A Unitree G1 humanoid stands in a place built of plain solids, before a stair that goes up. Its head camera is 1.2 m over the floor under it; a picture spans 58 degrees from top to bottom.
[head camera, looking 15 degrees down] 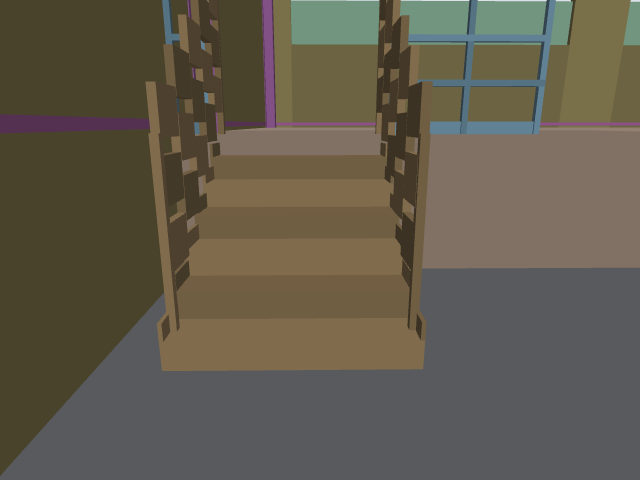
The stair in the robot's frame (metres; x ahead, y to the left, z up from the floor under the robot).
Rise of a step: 0.16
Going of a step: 0.26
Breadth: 1.32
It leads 1 degrees to the left of straight ahead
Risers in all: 7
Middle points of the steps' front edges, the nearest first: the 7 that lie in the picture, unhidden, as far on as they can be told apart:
1.94 0.14 0.16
2.20 0.14 0.32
2.47 0.14 0.48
2.73 0.15 0.64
2.99 0.15 0.80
3.25 0.15 0.96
3.52 0.16 1.12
